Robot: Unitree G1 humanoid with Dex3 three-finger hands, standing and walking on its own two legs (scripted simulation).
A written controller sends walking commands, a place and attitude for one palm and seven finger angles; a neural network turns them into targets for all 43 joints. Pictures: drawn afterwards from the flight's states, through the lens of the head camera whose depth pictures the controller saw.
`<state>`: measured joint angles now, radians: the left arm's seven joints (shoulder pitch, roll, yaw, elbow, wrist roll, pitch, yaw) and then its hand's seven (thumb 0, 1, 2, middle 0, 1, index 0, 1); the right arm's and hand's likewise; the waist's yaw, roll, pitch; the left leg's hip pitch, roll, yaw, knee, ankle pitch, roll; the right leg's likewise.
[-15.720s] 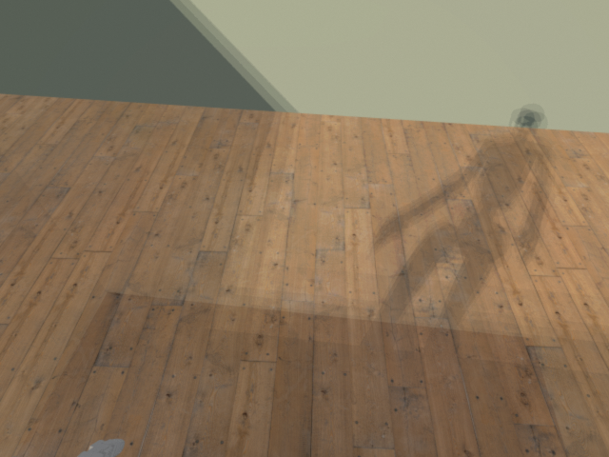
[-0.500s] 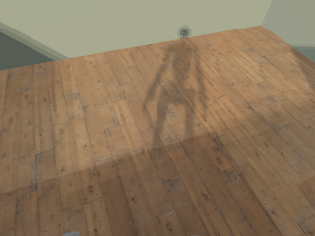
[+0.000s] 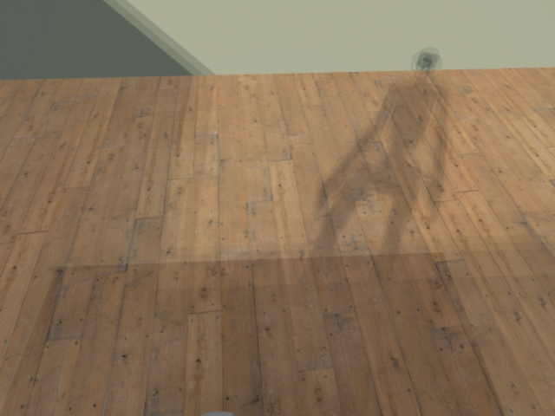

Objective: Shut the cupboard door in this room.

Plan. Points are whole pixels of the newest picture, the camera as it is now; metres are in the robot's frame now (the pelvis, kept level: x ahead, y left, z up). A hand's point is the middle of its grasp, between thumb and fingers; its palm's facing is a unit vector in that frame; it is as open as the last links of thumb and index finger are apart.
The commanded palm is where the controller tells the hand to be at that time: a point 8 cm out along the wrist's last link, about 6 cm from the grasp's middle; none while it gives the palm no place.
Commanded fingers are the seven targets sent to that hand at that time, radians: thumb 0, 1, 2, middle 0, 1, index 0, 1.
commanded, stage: turn or walk to find it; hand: left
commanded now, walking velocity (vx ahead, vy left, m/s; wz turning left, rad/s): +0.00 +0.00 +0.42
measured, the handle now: out of the picture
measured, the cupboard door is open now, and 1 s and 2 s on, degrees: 84 84 84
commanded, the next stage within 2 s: stand and wait in 0.96 s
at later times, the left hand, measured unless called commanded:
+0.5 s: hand out of the picture +0.05 +0.20 -0.15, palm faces +0.21 -0.94 -0.29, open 7.4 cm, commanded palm none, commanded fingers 0.00 0.90 0.90 -0.20 -0.30 -0.20 -0.30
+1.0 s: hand out of the picture -0.09 +0.22 -0.18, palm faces +0.45 -0.86 -0.25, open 7.4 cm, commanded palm none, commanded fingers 0.00 0.90 0.90 -0.20 -0.30 -0.20 -0.30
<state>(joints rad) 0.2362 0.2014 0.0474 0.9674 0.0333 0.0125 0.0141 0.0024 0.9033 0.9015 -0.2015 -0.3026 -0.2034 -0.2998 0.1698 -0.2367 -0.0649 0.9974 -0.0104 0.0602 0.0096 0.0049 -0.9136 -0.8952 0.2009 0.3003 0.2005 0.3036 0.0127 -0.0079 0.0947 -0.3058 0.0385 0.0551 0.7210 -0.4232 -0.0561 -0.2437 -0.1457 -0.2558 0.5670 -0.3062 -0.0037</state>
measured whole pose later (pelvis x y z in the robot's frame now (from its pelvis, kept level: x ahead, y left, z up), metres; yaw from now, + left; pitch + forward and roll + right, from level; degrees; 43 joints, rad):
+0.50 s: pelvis -0.01 -0.02 +0.00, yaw +12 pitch +0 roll +1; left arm 0.16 0.19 0.04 0.91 0.02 0.00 0.01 0.00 0.90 0.90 -0.20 -0.30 -0.20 -0.30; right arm 0.18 -0.23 -0.08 0.96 -0.02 0.06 0.00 0.00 -0.91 -0.89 0.21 0.30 0.21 0.30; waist -0.02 0.05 0.07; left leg -0.39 -0.04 -0.08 0.81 -0.45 -0.02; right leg -0.28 -0.05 -0.10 0.60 -0.32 -0.01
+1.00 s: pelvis -0.03 +0.01 +0.00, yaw +25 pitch +0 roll +0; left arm 0.22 0.26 0.07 1.00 0.02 0.07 0.01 0.01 0.91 0.90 -0.20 -0.30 -0.20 -0.30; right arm 0.14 -0.20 -0.04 0.96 -0.02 0.01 0.00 0.00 -0.91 -0.89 0.20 0.30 0.20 0.30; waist 0.02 -0.04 0.09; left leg -0.25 0.01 0.04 0.55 -0.31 0.02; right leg -0.42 -0.11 -0.09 1.01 -0.50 0.06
